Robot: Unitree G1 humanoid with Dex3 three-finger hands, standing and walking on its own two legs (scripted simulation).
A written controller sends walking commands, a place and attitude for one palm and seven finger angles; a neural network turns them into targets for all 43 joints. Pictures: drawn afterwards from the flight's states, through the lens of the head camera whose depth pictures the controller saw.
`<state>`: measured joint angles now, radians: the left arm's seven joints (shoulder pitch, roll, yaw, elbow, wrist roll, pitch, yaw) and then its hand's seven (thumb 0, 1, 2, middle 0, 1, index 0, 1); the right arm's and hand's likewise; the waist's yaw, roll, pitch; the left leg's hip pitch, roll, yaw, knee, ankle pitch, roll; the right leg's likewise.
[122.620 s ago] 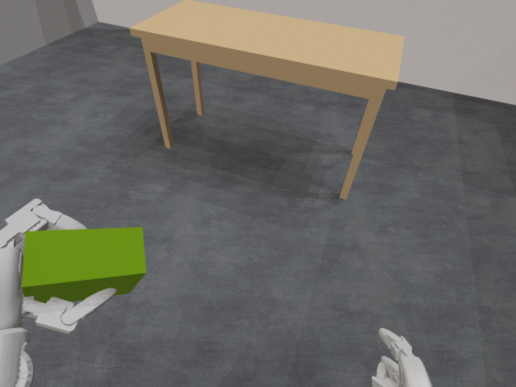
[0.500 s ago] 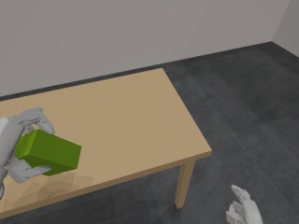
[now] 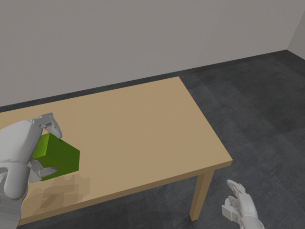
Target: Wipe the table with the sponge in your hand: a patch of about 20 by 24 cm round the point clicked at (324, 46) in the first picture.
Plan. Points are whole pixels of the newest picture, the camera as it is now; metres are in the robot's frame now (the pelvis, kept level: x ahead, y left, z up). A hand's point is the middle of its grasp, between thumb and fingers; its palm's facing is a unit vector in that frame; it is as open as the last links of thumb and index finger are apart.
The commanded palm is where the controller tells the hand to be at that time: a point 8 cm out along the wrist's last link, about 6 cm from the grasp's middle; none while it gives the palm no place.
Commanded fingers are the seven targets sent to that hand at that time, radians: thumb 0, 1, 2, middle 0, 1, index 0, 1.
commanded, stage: turn the palm down, sponge in hand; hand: left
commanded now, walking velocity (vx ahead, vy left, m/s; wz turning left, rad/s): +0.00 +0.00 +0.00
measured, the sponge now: (51, 161) +0.23 +0.29 +0.09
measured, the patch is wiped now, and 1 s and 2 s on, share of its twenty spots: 0.00 0.00 0.00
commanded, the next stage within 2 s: move the sponge above the wiping area in 0.88 s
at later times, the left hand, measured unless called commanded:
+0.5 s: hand (26, 146) +0.23 +0.33 +0.15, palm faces +0.14 -0.05 -0.99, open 9.9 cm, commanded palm +0.19 +0.30 +0.19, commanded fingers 0.00 0.10 1.30 -1.20 -1.60 -1.20 -1.60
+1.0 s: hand (47, 159) +0.22 +0.28 +0.12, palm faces -0.01 -0.10 -1.00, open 9.9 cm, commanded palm +0.19 +0.28 +0.19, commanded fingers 0.00 0.10 1.30 -1.20 -1.60 -1.20 -1.60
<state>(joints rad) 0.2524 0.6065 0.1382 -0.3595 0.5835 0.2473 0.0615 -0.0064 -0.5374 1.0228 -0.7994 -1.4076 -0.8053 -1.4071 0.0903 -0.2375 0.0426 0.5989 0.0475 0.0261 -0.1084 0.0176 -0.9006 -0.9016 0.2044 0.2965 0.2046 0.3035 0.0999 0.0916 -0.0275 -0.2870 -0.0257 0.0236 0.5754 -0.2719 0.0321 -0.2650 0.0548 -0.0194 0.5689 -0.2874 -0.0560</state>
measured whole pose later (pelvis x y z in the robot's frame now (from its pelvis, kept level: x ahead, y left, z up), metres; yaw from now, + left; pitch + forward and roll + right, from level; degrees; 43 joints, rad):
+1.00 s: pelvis -0.01 +0.00 +0.01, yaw +0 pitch -4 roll +0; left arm 0.12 0.51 -0.05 -0.21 0.87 0.44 -0.09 0.00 -0.53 1.01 -0.80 -1.42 -0.80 -1.42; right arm -0.03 -0.28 0.05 0.66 0.05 0.06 -0.06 0.02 -0.90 -0.90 0.20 0.30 0.20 0.30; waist 0.12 0.13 0.02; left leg -0.16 -0.04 0.02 0.40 -0.17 0.04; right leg -0.15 0.05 -0.01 0.42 -0.20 -0.06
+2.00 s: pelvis +0.01 +0.00 +0.01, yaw +0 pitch -2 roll +0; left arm -0.02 0.42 -0.21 -0.02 0.95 0.36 -0.03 0.00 -0.53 1.01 -0.81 -1.42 -0.81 -1.42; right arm -0.02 -0.25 0.04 0.68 0.04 0.06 -0.07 0.02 -0.90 -0.90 0.20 0.30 0.20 0.30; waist 0.12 0.09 0.00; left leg -0.18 -0.03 0.03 0.41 -0.20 0.04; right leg -0.17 0.05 0.00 0.43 -0.23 -0.06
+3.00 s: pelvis +0.02 +0.00 +0.01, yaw -2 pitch +1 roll +1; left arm -0.17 0.33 -0.22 0.17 0.98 0.42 0.17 0.00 -0.53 1.01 -0.81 -1.42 -0.82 -1.43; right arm 0.02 -0.25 0.01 0.73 0.07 0.10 -0.05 0.02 -0.90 -0.90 0.20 0.30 0.20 0.30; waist 0.09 0.09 -0.06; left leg -0.22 -0.02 0.05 0.42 -0.22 0.03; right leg -0.22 0.06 0.02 0.45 -0.24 -0.06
